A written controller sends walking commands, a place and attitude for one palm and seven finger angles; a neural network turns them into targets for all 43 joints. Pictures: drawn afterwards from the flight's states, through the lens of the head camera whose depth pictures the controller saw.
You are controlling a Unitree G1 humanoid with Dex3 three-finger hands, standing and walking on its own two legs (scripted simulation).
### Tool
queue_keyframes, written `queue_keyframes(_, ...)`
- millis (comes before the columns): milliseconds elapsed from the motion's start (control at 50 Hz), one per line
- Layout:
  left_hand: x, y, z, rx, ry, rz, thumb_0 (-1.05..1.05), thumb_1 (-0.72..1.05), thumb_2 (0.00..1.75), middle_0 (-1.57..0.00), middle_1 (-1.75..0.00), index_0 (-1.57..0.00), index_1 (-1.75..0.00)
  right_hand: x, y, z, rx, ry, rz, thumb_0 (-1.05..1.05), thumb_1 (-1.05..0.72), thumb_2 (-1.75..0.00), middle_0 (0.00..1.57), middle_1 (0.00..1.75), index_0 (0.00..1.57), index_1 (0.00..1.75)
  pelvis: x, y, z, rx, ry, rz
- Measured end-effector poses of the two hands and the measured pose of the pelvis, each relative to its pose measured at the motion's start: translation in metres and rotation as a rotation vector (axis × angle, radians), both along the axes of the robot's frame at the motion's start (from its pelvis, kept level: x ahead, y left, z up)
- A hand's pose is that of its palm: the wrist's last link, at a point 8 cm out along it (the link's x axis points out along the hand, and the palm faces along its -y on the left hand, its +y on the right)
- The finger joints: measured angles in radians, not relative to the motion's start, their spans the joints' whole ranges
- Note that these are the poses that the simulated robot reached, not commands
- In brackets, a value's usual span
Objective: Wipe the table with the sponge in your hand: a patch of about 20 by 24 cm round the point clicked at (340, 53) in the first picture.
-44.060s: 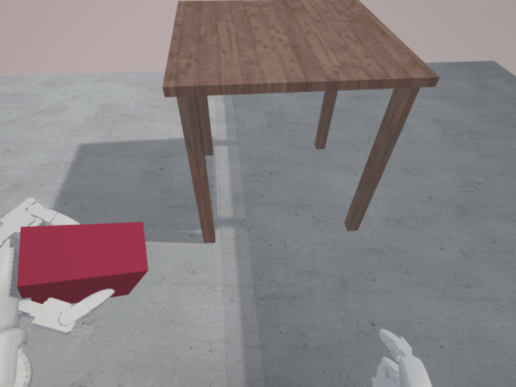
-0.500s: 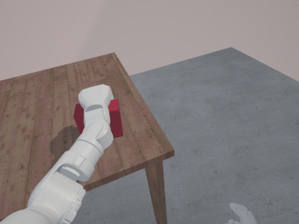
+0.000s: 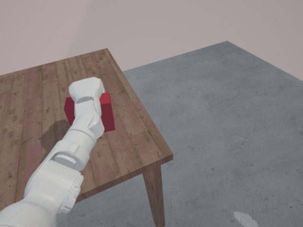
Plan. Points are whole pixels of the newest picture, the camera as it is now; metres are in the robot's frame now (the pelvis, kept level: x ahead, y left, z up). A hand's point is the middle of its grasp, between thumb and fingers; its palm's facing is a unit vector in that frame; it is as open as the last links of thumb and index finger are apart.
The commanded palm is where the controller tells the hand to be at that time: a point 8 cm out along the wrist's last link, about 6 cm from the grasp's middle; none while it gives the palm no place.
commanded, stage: wipe forward along the third lane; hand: left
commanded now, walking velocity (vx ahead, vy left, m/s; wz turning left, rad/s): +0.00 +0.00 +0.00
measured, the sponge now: (93, 119) +0.41 +0.20 +0.07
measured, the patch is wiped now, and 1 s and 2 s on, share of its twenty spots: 0.95 0.95 0.95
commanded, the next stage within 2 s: wipe back along the third lane in 0.32 s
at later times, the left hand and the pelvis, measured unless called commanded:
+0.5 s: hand (89, 95) +0.47 +0.21 +0.13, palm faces -0.07 -0.02 -1.00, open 10.1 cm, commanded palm +0.44 +0.23 +0.15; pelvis +0.01 +0.01 +0.00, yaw +0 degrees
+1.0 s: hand (85, 103) +0.43 +0.22 +0.13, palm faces +0.06 -0.05 -1.00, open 10.1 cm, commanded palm +0.39 +0.21 +0.15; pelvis +0.03 +0.03 +0.00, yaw +0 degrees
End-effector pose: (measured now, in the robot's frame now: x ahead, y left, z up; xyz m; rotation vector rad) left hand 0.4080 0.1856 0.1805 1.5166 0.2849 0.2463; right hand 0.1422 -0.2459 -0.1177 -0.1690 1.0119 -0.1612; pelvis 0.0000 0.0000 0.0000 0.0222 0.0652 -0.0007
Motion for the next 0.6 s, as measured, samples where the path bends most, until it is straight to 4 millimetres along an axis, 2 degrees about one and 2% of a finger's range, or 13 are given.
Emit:
queue_keyframes(180,0.018,0.009,0.004,0.01,0.02,0.024,0.03,-0.59,1.07,-0.79,-1.29,-0.83,-1.3,-0.008,-0.003,-0.002,-0.012,0.027,-0.024,0.01,-0.91,-0.9,0.2,0.3,0.2,0.3,0.0,0.001,0.0,-0.003,0.022,0.003)
queue_keyframes(420,0.042,0.02,0.004,0.023,0.055,0.018,0.03,-0.59,1.07,-0.79,-1.3,-0.82,-1.31,-0.041,-0.009,-0.011,-0.029,0.125,-0.076,0.01,-0.91,-0.9,0.2,0.3,0.2,0.3,0.007,0.006,0.0,-0.007,0.054,0.002)
queue_keyframes(520,0.042,0.022,-0.001,0.021,0.04,-0.002,0.02,-0.58,1.07,-0.78,-1.3,-0.82,-1.31,-0.049,-0.007,-0.013,-0.02,0.153,-0.086,0.01,-0.91,-0.9,0.2,0.3,0.2,0.3,0.012,0.009,0.001,-0.009,0.059,-0.006)
queue_keyframes(600,0.034,0.023,-0.003,0.02,-0.011,-0.018,0.02,-0.57,1.07,-0.77,-1.32,-0.8,-1.33,-0.043,-0.002,-0.013,-0.003,0.147,-0.08,0.01,-0.91,-0.9,0.2,0.3,0.2,0.3,0.016,0.012,0.001,-0.01,0.051,-0.014)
